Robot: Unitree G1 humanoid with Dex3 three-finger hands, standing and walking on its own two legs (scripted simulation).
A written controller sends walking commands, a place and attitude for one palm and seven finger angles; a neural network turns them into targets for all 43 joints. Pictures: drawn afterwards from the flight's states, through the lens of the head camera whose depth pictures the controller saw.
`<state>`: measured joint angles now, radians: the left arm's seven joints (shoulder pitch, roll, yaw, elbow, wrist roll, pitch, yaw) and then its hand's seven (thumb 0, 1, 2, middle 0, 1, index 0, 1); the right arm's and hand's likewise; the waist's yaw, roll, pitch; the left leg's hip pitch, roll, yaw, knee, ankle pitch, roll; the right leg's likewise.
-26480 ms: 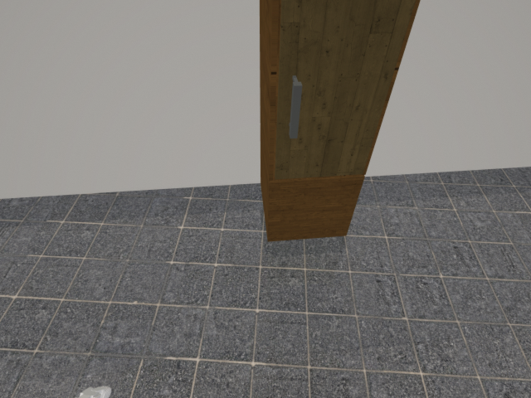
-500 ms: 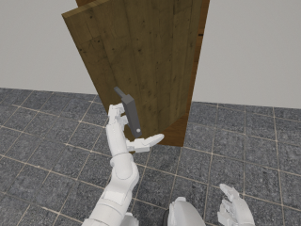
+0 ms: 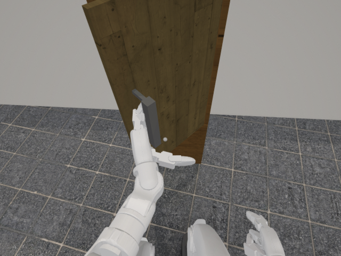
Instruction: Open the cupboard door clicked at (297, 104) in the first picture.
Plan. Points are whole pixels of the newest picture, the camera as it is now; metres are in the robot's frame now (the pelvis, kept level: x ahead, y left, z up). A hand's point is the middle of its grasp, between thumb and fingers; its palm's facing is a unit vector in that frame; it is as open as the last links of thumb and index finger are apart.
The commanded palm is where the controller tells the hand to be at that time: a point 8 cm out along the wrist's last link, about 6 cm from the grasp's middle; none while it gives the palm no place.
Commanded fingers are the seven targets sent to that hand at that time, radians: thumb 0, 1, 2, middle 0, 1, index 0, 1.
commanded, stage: slide the hand sideways off the handle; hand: left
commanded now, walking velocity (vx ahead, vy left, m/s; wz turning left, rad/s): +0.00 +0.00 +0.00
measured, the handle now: (146, 120) +0.44 +0.05 +0.06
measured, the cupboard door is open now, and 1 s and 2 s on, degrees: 48 49 49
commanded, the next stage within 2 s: draw the hand back to the body in 1.14 s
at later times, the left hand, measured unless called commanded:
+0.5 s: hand (148, 162) +0.32 +0.05 +0.05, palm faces -0.22 -0.97 -0.05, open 16.4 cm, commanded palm +0.31 +0.11 +0.06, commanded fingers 0.00 -0.50 0.30 -0.15 -0.30 -0.15 -0.30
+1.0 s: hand (123, 167) +0.30 +0.10 +0.06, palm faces -0.10 -1.00 +0.02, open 16.3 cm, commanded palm +0.27 +0.15 +0.06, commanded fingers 0.00 -0.50 0.30 -0.15 -0.30 -0.15 -0.30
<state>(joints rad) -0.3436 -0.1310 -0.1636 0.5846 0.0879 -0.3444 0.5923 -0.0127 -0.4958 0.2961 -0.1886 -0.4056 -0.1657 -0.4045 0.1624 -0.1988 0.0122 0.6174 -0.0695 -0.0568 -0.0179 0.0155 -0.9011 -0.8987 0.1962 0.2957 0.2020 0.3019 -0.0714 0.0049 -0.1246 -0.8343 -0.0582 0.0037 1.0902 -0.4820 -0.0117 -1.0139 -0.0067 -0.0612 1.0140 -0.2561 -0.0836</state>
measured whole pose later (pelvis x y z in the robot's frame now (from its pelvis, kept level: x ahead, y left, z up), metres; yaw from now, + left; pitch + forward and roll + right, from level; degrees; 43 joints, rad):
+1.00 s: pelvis +0.08 +0.04 +0.00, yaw +0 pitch +15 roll +1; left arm 0.39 0.06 -0.26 -0.12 -0.03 -0.33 0.05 -0.01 -0.50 0.30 -0.15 -0.30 -0.15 -0.30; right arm 0.26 -0.22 0.02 0.36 0.00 -0.04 0.01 0.02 -0.90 -0.90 0.20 0.30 0.20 0.30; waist 0.01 0.02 -0.16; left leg -0.75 -0.08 0.00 1.10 -0.62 0.04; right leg -0.95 -0.01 -0.05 1.07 -0.39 -0.04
